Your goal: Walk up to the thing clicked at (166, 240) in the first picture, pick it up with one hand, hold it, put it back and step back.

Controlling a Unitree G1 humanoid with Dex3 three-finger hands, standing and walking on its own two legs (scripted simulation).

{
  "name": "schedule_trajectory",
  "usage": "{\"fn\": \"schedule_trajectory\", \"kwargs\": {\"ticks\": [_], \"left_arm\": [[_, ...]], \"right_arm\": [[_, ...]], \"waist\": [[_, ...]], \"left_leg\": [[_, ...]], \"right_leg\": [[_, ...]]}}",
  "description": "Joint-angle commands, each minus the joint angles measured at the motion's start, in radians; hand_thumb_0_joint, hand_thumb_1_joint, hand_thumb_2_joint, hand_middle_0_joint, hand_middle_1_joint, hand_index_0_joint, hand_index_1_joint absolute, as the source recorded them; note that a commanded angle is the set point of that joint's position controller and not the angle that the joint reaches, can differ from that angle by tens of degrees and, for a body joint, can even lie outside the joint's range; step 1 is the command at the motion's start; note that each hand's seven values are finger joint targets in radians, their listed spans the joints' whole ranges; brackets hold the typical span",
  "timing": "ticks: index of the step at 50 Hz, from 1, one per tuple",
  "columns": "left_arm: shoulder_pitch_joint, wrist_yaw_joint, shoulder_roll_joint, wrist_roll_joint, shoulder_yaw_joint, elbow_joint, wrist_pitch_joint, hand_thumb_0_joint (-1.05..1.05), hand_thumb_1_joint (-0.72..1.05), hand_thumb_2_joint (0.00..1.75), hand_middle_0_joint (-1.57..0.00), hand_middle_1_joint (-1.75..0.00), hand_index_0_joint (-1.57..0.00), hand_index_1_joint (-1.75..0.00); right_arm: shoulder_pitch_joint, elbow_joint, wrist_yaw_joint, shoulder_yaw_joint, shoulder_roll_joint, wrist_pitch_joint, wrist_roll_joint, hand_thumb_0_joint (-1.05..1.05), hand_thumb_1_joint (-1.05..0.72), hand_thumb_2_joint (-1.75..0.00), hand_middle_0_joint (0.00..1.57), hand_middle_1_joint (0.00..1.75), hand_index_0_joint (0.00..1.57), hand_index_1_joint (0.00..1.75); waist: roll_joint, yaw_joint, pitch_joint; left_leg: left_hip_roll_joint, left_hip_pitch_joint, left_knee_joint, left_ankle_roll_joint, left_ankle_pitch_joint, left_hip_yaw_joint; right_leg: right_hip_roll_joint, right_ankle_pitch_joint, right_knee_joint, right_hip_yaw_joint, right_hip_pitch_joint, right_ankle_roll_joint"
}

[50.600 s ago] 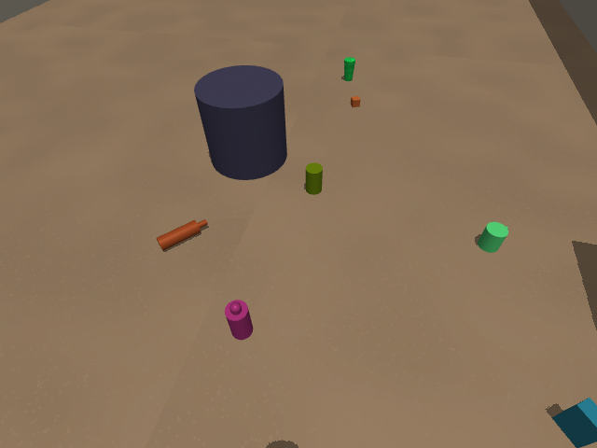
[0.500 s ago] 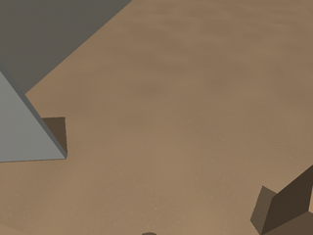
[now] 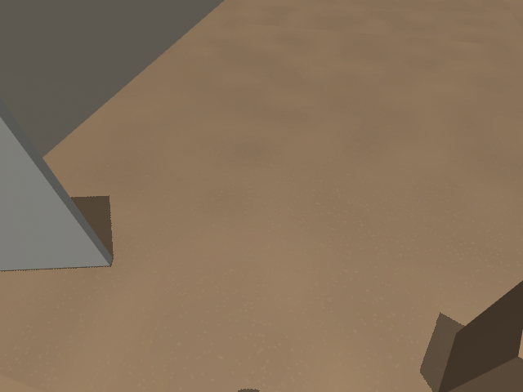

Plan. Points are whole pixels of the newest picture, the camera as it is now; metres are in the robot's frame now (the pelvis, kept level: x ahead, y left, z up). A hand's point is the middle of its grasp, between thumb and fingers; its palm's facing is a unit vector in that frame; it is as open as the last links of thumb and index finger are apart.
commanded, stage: stand
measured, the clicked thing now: out of the picture +0.99 -1.64 -0.75
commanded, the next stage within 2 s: walk up in 0.10 s
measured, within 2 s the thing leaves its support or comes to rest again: neither
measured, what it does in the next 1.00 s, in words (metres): walks ahead: left foot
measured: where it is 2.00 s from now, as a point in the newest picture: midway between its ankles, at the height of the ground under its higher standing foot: (263, 329)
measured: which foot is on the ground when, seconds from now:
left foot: down 0.00-0.32, up 0.34-0.64, down 0.66-1.00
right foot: down 0.00-0.70, up 0.72-1.00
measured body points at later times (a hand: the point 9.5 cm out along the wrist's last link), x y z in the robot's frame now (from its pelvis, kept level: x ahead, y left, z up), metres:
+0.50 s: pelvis +0.08 -0.02 -0.01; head +0.11 -0.04 +0.44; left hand +0.10 +0.30 -0.12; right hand +0.14 -0.35 -0.14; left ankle +0.10 +0.11 -0.70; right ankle +0.01 -0.12 -0.75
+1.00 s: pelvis +0.25 +0.00 -0.01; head +0.26 -0.01 +0.44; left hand +0.30 +0.32 -0.12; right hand +0.33 -0.32 -0.11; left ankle +0.27 +0.09 -0.75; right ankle +0.34 -0.17 -0.72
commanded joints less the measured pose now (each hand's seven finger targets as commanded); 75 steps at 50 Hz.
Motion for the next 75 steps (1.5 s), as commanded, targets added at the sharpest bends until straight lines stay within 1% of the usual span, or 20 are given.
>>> {"fn": "schedule_trajectory", "kwargs": {"ticks": [1,4,6,12,15,17,18,23,29,32,33,35,42,53,55,56,57,62,72,75], "left_arm": [[-0.042,0.018,0.220,-0.004,0.037,-0.059,-0.020,0.00,0.90,0.90,-0.20,-0.30,-0.20,-0.30],[-0.034,0.017,0.215,-0.001,0.037,-0.060,-0.020,0.00,0.90,0.90,-0.20,-0.30,-0.20,-0.30],[0.017,-0.016,0.278,0.021,0.095,-0.109,-0.030,0.00,0.90,0.90,-0.20,-0.30,-0.20,-0.30],[-0.040,-0.045,0.231,0.026,0.104,-0.207,-0.042,0.00,0.90,0.90,-0.20,-0.30,-0.20,-0.30],[0.170,-0.043,0.238,0.021,0.122,-0.153,-0.064,0.00,0.90,0.90,-0.20,-0.30,-0.20,-0.30],[0.327,-0.023,0.417,0.032,0.165,-0.140,-0.083,0.00,0.90,0.90,-0.20,-0.30,-0.20,-0.30],[0.250,-0.019,0.409,0.023,0.159,-0.185,-0.081,0.00,0.90,0.90,-0.20,-0.30,-0.20,-0.30],[0.156,-0.002,0.280,-0.003,0.125,-0.265,-0.078,0.00,0.90,0.90,-0.20,-0.30,-0.20,-0.30],[0.191,-0.005,0.297,0.003,0.126,-0.316,-0.067,0.00,0.90,0.90,-0.20,-0.30,-0.20,-0.30],[0.168,-0.003,0.304,-0.007,0.116,-0.338,-0.067,0.00,0.90,0.90,-0.20,-0.30,-0.20,-0.30],[0.197,-0.002,0.262,-0.006,0.102,-0.351,-0.065,0.00,0.90,0.90,-0.20,-0.30,-0.20,-0.30],[0.282,0.006,0.263,-0.024,0.108,-0.350,-0.057,0.00,0.90,0.90,-0.20,-0.30,-0.20,-0.30],[0.382,-0.036,0.247,-0.012,0.102,-0.277,-0.035,0.00,0.90,0.90,-0.20,-0.30,-0.20,-0.30],[0.364,-0.035,0.266,0.009,0.126,-0.284,-0.078,0.00,0.90,0.90,-0.20,-0.30,-0.20,-0.30],[0.488,-0.007,0.355,0.016,0.161,-0.261,-0.101,0.00,0.90,0.90,-0.20,-0.30,-0.20,-0.30],[0.471,0.006,0.424,0.013,0.165,-0.292,-0.110,0.00,0.90,0.90,-0.20,-0.30,-0.20,-0.30],[0.436,0.010,0.433,-0.002,0.161,-0.307,-0.106,0.00,0.90,0.90,-0.20,-0.30,-0.20,-0.30],[0.343,0.029,0.363,-0.013,0.140,-0.348,-0.104,0.00,0.90,0.90,-0.20,-0.30,-0.20,-0.30],[0.269,0.041,0.367,0.001,0.113,-0.408,-0.094,0.00,0.90,0.90,-0.20,-0.30,-0.20,-0.30],[0.296,0.048,0.238,-0.008,0.065,-0.422,-0.074,0.00,0.90,0.90,-0.20,-0.30,-0.20,-0.30]], "right_arm": [[-0.042,-0.061,-0.015,-0.043,-0.214,-0.025,0.002,0.00,-0.90,-0.90,0.20,0.30,0.20,0.30],[-0.048,-0.066,-0.015,-0.044,-0.214,-0.025,0.004,0.00,-0.90,-0.90,0.20,0.30,0.20,0.30],[0.053,-0.108,0.012,-0.103,-0.284,-0.037,-0.020,0.00,-0.90,-0.90,0.20,0.30,0.20,0.30],[0.093,-0.190,0.028,-0.145,-0.330,-0.049,-0.026,0.00,-0.90,-0.90,0.20,0.30,0.20,0.30],[-0.041,-0.257,0.040,-0.129,-0.279,-0.035,-0.019,0.00,-0.90,-0.90,0.20,0.30,0.20,0.30],[-0.060,-0.323,0.037,-0.090,-0.176,-0.035,-0.010,0.00,-0.90,-0.90,0.20,0.30,0.20,0.30],[-0.046,-0.306,0.024,-0.098,-0.221,-0.036,-0.012,0.00,-0.90,-0.90,0.20,0.30,0.20,0.30],[0.074,-0.277,0.045,-0.111,-0.226,-0.031,0.001,0.00,-0.90,-0.90,0.20,0.30,0.20,0.30],[-0.007,-0.352,0.062,-0.121,-0.201,-0.035,-0.009,0.00,-0.90,-0.90,0.20,0.30,0.20,0.30],[0.176,-0.320,0.055,-0.149,-0.224,-0.041,-0.017,0.00,-0.90,-0.90,0.20,0.30,0.20,0.30],[0.317,-0.293,0.049,-0.174,-0.278,-0.045,-0.030,0.00,-0.90,-0.90,0.20,0.30,0.20,0.30],[0.353,-0.335,0.037,-0.198,-0.392,-0.058,0.004,0.00,-0.90,-0.90,0.20,0.30,0.20,0.30],[0.082,-0.429,0.034,-0.144,-0.267,-0.084,-0.010,0.00,-0.90,-0.90,0.20,0.30,0.20,0.30],[0.032,-0.487,0.061,-0.145,-0.286,-0.037,-0.013,0.00,-0.90,-0.90,0.20,0.30,0.20,0.30],[0.105,-0.486,0.056,-0.103,-0.178,-0.030,-0.020,0.00,-0.90,-0.90,0.20,0.30,0.20,0.30],[0.133,-0.502,0.059,-0.090,-0.165,-0.023,-0.012,0.00,-0.90,-0.90,0.20,0.30,0.20,0.30],[0.105,-0.489,0.048,-0.113,-0.261,-0.018,-0.018,0.00,-0.90,-0.90,0.20,0.30,0.20,0.30],[0.174,-0.422,0.050,-0.129,-0.272,-0.003,-0.015,0.00,-0.90,-0.90,0.20,0.30,0.20,0.30],[0.115,-0.431,0.053,-0.134,-0.226,-0.018,-0.011,0.00,-0.90,-0.90,0.20,0.30,0.20,0.30],[0.321,-0.367,0.024,-0.169,-0.327,-0.042,-0.024,0.00,-0.90,-0.90,0.20,0.30,0.20,0.30]], "waist": [[-0.012,0.003,-0.058],[-0.002,0.005,-0.075],[0.000,0.001,-0.072],[0.133,-0.034,0.108],[0.089,0.097,0.039],[-0.294,0.143,0.099],[-0.124,0.117,0.144],[-0.134,0.028,0.047],[-0.132,0.061,0.050],[-0.062,-0.051,-0.024],[0.048,-0.118,-0.112],[0.216,-0.112,-0.225],[0.157,0.024,0.062],[0.057,0.048,0.026],[-0.254,0.107,-0.015],[-0.321,0.071,0.035],[-0.177,0.063,0.070],[-0.150,0.016,0.002],[-0.179,-0.003,-0.013],[0.174,-0.110,-0.116]], "left_leg": [[0.114,0.011,-0.036,0.036,0.183,-0.085],[0.114,0.020,-0.035,0.037,0.189,-0.086],[0.090,-0.028,0.037,0.126,-0.468,-0.125],[0.299,0.005,-0.107,0.273,-0.404,-0.366],[0.162,-0.201,0.137,0.175,-0.257,-0.150],[-0.105,-0.653,0.679,0.060,-0.376,-0.015],[-0.031,-0.665,0.730,0.057,-0.354,-0.137],[-0.011,-0.499,0.617,0.043,-0.146,-0.112],[-0.001,-0.336,0.286,0.057,0.022,0.016],[-0.030,0.000,0.243,0.100,0.094,0.049],[-0.007,0.195,0.235,0.154,0.022,-0.018],[0.366,0.248,-0.049,0.340,-0.276,-0.758],[0.227,-0.246,-0.125,0.211,-0.237,-0.133],[0.205,-0.273,0.111,0.185,-0.435,-0.006],[0.064,-0.436,0.590,0.109,-0.352,0.117],[-0.057,-0.649,0.795,0.046,-0.372,0.053],[0.007,-0.635,0.849,0.036,-0.380,-0.065],[0.079,-0.517,0.774,0.025,-0.202,-0.093],[0.042,-0.257,0.423,0.032,-0.059,0.031],[0.146,0.068,0.192,0.104,0.147,-0.150]], "right_leg": [[-0.119,0.195,-0.037,0.090,0.012,-0.034],[-0.118,0.205,-0.033,0.085,0.017,-0.031],[-0.059,-0.435,0.080,0.090,-0.059,-0.085],[-0.040,-0.293,0.346,0.027,-0.378,-0.047],[-0.012,-0.191,0.085,0.021,0.022,-0.056],[-0.322,-0.186,-0.156,0.587,0.267,-0.162],[-0.412,-0.033,-0.128,0.605,0.203,-0.248],[-0.191,0.492,-0.023,0.112,0.210,-0.162],[-0.183,0.406,0.026,0.040,0.111,-0.161],[-0.164,0.416,0.267,-0.002,-0.078,-0.151],[-0.106,0.358,0.517,-0.028,-0.184,-0.117],[0.113,-0.408,0.997,0.101,-0.430,-0.082],[-0.062,-0.149,0.715,0.057,-0.305,-0.020],[-0.032,-0.013,0.254,-0.058,-0.095,-0.031],[-0.111,-0.320,0.064,0.207,0.097,-0.077],[-0.333,-0.399,-0.091,0.695,0.108,-0.186],[-0.410,-0.356,-0.079,0.788,0.031,-0.286],[-0.232,0.095,0.056,0.334,-0.020,-0.228],[-0.161,0.388,0.250,0.143,-0.210,-0.198],[0.003,0.070,0.737,0.030,-0.408,-0.080]]}}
